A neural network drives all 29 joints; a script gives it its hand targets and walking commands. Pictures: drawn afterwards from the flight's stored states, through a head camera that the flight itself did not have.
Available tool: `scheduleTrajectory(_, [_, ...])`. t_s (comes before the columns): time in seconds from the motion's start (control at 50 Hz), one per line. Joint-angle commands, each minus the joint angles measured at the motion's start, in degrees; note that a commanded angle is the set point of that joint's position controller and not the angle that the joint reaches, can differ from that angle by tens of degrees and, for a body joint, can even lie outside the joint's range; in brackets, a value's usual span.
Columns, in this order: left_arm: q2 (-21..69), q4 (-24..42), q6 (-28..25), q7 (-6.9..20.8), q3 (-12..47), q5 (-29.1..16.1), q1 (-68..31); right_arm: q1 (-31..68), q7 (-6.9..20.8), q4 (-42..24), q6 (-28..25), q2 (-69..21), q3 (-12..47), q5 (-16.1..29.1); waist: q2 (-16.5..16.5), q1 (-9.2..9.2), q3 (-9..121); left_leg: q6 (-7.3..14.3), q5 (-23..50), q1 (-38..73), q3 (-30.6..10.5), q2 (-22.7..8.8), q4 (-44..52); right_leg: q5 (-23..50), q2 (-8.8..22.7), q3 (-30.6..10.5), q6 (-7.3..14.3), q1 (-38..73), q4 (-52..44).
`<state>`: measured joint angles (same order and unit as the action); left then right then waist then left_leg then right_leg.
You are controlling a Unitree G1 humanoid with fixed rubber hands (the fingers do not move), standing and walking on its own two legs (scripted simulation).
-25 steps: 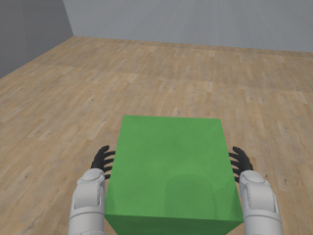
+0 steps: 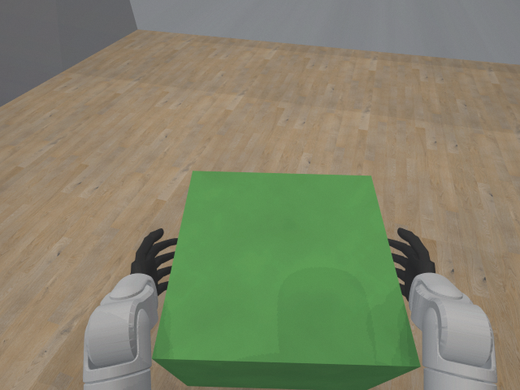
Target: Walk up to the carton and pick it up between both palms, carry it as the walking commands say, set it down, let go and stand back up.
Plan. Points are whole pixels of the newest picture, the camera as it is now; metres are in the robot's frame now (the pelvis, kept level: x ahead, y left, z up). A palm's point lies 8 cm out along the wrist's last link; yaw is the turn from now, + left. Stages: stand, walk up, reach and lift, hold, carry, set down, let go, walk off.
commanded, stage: carry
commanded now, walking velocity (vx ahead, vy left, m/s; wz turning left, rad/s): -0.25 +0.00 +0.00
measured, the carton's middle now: (278, 281) +0.30 +0.01 +0.00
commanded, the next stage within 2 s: none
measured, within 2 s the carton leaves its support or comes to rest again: neither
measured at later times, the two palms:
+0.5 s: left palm out of the picture +0.07 +0.20 +0.09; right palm out of the picture +0.12 -0.18 +0.10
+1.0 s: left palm out of the picture -0.10 +0.13 +0.11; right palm out of the picture -0.08 -0.25 +0.09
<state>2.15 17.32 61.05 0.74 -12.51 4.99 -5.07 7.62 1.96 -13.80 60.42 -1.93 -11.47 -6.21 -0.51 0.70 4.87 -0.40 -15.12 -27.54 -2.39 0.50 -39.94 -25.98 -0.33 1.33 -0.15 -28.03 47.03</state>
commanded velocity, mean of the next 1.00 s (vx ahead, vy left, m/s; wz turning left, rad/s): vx -0.25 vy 0.00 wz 0.00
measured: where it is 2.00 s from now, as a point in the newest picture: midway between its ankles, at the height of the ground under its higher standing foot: outside the picture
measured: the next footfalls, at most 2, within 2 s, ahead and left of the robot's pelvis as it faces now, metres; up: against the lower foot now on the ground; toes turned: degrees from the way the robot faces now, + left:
left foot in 0.42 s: -0.14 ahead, +0.10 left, +0.00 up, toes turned +10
right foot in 0.76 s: -0.22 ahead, -0.15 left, +0.00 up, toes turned +0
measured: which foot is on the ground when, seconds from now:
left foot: down 0.00-0.10, up 0.12-0.40, down 0.42-0.76, up 0.78-1.00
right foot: down 0.00-0.44, up 0.46-0.74, down 0.76-1.00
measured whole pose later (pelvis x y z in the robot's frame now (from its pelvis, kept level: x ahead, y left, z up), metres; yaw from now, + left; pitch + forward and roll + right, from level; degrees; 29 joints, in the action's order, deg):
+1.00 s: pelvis -0.33 -0.06 +0.02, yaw +5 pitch +3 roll +2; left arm 7.2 26.8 67.3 0.7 -12.3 7.2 -0.9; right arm 3.9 2.2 -22.4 68.0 0.6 -11.0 -4.2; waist 0.2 -3.0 5.2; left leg -1.2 -28.8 -25.2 3.8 0.9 -53.3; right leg -9.8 2.9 3.5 2.2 -24.7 31.3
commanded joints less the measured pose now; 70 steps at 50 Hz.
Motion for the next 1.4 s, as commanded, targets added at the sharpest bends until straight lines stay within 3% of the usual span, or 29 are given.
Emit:
scheduleTrajectory(0.0, [48.3,10.6,3.3,13.0,48.3,-25.1,-29.6,25.3,10.8,-14.5,3.0,-44.9,43.9,21.9,-10.2,-1.19,17.2,6.9,25.2,10.5,-14.0,-15.6,15.9,-0.6,0.4,1.8,0.5,5.4,-2.3])
scheduleTrajectory(0.06, [47.2,11.7,5.5,12.7,47.0,-25.7,-26.7,23.1,9.9,-16.1,5.3,-43.4,43.7,21.5,-6.3,-1.42,15.9,2.2,12.1,5.9,-9.7,-10.4,12.0,5.7,1.9,0.3,-0.1,13.7,-18.0])
scheduleTrajectory(0.08, [46.2,10.7,6.2,12.7,46.7,-25.3,-24.9,22.0,9.8,-15.4,6.0,-42.9,43.4,21.0,0.9,-1.33,15.0,-0.3,4.7,0.5,-6.0,-6.8,8.7,8.6,8.3,-6.6,2.0,16.1,-21.7])
scheduleTrajectory(0.1, [45.3,9.9,6.8,12.8,45.8,-24.7,-23.1,23.2,9.9,-15.6,6.8,-42.1,43.0,21.4,14.7,-0.12,13.2,-2.2,-9.3,-4.2,2.7,0.5,-6.7,14.5,22.4,-20.5,8.7,12.5,-29.1])
scheduleTrajectory(0.12, [44.9,10.3,7.1,12.9,44.5,-23.9,-23.3,25.3,10.1,-15.8,7.2,-42.8,44.1,22.7,14.7,-0.02,13.1,-1.7,-17.0,-2.2,5.2,0.2,-20.1,22.1,27.0,-20.4,13.1,8.0,-30.1])
scheduleTrajectory(0.16, [43.6,13.8,7.1,12.3,44.7,-22.7,-25.9,26.5,11.1,-14.9,7.6,-44.2,45.8,24.7,5.5,-0.92,11.9,-0.3,-12.3,-1.0,3.8,-1.6,-30.1,21.5,20.5,-11.1,11.6,4.1,-28.4])
scheduleTrajectory(0.2, [43.9,12.4,7.7,12.2,44.1,-22.0,-26.8,27.8,11.5,-13.7,8.0,-44.8,46.2,25.4,7.9,-1.41,11.9,-0.5,-10.7,-2.4,5.3,-1.7,-25.6,21.6,16.2,-6.2,9.5,7.5,-26.7])
scheduleTrajectory(0.32, [43.5,7.9,9.0,12.5,41.4,-20.4,-23.1,26.0,11.3,-9.5,9.2,-44.2,44.2,24.7,12.9,-1.02,15.5,-0.4,-15.0,3.2,7.2,0.2,-2.7,19.9,17.5,-11.0,10.1,17.7,-28.9])
scheduleTrajectory(0.38, [44.6,7.2,9.0,12.5,42.4,-20.9,-24.3,25.0,11.9,-7.2,9.0,-45.0,43.1,24.3,10.5,-1.63,15.8,0.3,-7.0,11.5,8.1,-0.9,14.9,19.0,15.4,-9.1,6.1,15.1,-28.2])
scheduleTrajectory(0.4, [45.2,7.2,8.9,12.4,43.0,-21.3,-25.3,24.9,12.1,-6.8,8.8,-45.2,42.4,24.1,7.3,-1.57,15.4,0.6,-5.6,15.2,4.1,-4.1,19.6,16.4,13.9,-8.0,3.5,11.5,-26.1])
scheduleTrajectory(0.44, [47.4,9.6,8.5,12.9,45.2,-22.9,-30.7,24.8,12.4,-5.3,7.6,-46.0,41.3,23.3,-13.9,-2.62,8.9,6.2,-0.2,11.1,-12.9,-20.1,24.0,6.1,5.1,4.2,-1.8,-1.5,-12.6])
scheduleTrajectory(0.46, [48.0,10.1,8.2,13.1,45.9,-23.5,-32.2,27.2,12.4,-8.9,7.4,-47.0,42.5,24.1,-13.4,-2.84,7.2,10.0,12.1,7.3,-13.0,-23.7,23.7,-2.4,3.6,4.3,-1.7,-2.8,0.9])
scheduleTrajectory(0.5, [48.7,8.9,7.4,13.4,46.9,-24.5,-32.6,28.2,11.9,-12.7,7.0,-46.1,42.5,23.7,-6.0,-2.11,8.6,10.4,25.7,6.8,-6.3,-20.7,19.5,-2.1,1.6,-0.8,-0.7,-3.6,15.4])
scheduleTrajectory(0.54, [49.1,8.9,7.2,13.1,46.7,-24.5,-30.8,26.5,11.8,-14.0,7.1,-45.9,42.0,23.3,-7.4,-1.41,11.9,8.6,34.6,13.0,-2.0,-17.8,15.2,0.4,0.5,-1.5,-0.5,-6.0,18.7])
scheduleTrajectory(0.68, [47.0,9.8,7.9,12.6,46.4,-24.9,-24.5,19.9,11.1,-14.1,7.8,-43.6,41.2,20.8,-13.2,-1.88,16.6,8.4,39.1,21.6,-5.4,-17.3,12.5,1.3,-1.0,4.3,-0.8,2.2,-9.5])
scheduleTrajectory(0.72, [47.4,8.6,7.9,12.8,45.7,-24.1,-22.1,19.4,11.2,-13.9,7.7,-43.3,41.6,20.3,-9.4,-1.74,17.3,4.7,30.1,15.9,-3.6,-14.3,9.3,11.6,2.2,2.4,-1.0,12.7,-23.6])
scheduleTrajectory(0.74, [47.4,8.3,7.8,13.0,45.1,-23.7,-21.4,19.5,11.2,-13.6,7.6,-43.3,42.0,20.2,-3.6,-1.82,16.8,1.8,18.6,9.3,-2.7,-12.2,6.5,13.0,7.7,-3.5,-0.7,17.8,-26.7])
scheduleTrajectory(0.76, [46.2,9.1,7.5,13.0,44.8,-22.7,-21.1,20.9,11.5,-14.3,7.6,-43.7,42.7,20.5,10.9,-1.82,15.3,-2.0,3.1,-1.9,2.4,-6.5,2.3,40.1,19.7,-14.2,4.1,21.4,-21.2])
scheduleTrajectory(0.78, [47.0,10.8,6.8,13.3,44.1,-22.5,-20.7,23.4,11.9,-16.5,7.3,-45.5,44.3,22.3,21.1,-0.71,15.0,-2.1,-15.9,-4.0,7.2,-3.1,-8.7,55.6,25.5,-16.9,11.5,16.8,-22.2])
scheduleTrajectory(0.8, [45.9,12.1,6.5,13.3,44.1,-22.7,-24.8,27.3,12.1,-17.0,6.9,-46.0,45.7,23.4,16.0,-0.41,14.7,-1.4,-19.7,-3.3,5.8,-1.4,-20.9,58.8,24.1,-15.4,13.1,15.4,-21.8])
scheduleTrajectory(0.84, [45.5,14.3,6.1,12.6,44.7,-21.5,-24.1,26.7,12.4,-17.2,6.7,-46.2,47.1,25.0,8.5,-1.19,14.1,-0.3,-14.7,-2.7,3.8,-1.2,-29.4,44.0,19.3,-8.7,11.1,11.0,-23.1])
scheduleTrajectory(0.9, [44.8,14.8,6.7,11.8,43.8,-20.6,-22.0,26.4,12.2,-18.6,6.9,-44.9,48.1,26.7,10.1,-1.48,13.9,-1.0,-12.7,-3.1,5.5,-0.6,-21.9,33.6,15.2,-6.6,9.0,14.5,-23.8])
scheduleTrajectory(1.0, [42.5,11.5,7.4,11.7,42.7,-18.8,-18.0,23.0,12.0,-14.5,7.7,-42.8,46.2,26.0,12.9,-1.07,15.5,0.0,-14.5,4.4,6.2,0.8,-1.7,26.0,17.4,-12.5,10.2,19.7,-27.6])
scheduleTrajectory(1.06, [42.9,10.0,7.6,11.9,43.4,-18.9,-19.3,21.5,12.5,-11.1,7.7,-43.1,44.5,25.2,10.1,-1.56,14.6,0.2,-5.2,13.5,6.4,-1.2,17.7,21.8,14.8,-10.9,5.8,15.3,-27.3])
scheduleTrajectory(1.08, [43.3,10.0,7.5,11.9,44.0,-19.3,-20.4,21.7,12.8,-10.4,7.8,-43.2,43.6,24.9,6.6,-1.34,14.1,0.4,-4.5,18.1,2.1,-4.9,21.0,17.8,13.5,-9.8,3.1,10.2,-25.6])
scheduleTrajectory(1.12, [45.5,12.1,7.4,12.5,45.8,-21.2,-25.6,21.1,13.1,-8.0,6.9,-44.0,42.3,23.7,-15.2,-2.25,7.6,6.7,3.8,12.2,-13.6,-21.5,24.8,4.9,5.0,3.0,-2.0,-1.5,-12.1])
scheduleTrajectory(1.16, [46.6,9.8,7.0,12.9,47.1,-22.7,-29.3,25.5,12.7,-11.8,6.6,-44.9,43.3,24.1,-7.5,-2.61,6.4,11.2,20.1,7.1,-10.2,-22.3,22.3,-4.1,2.4,0.3,-1.4,-2.6,9.9])
scheduleTrajectory(1.22, [48.0,10.0,6.9,13.2,47.4,-24.5,-28.7,24.3,12.1,-15.2,6.8,-44.7,42.1,23.0,-6.5,-1.38,9.6,8.5,20.6,10.6,-2.7,-17.0,19.4,0.6,0.8,-2.6,-1.1,-5.0,19.8])
scheduleTrajectory(1.38, [47.0,7.8,7.8,13.1,46.2,-24.1,-24.2,20.2,11.5,-13.7,7.5,-43.6,41.4,20.7,-12.7,-1.75,14.5,7.5,21.5,19.1,-7.4,-17.3,18.6,-0.9,-0.5,3.4,-0.9,3.3,-9.4])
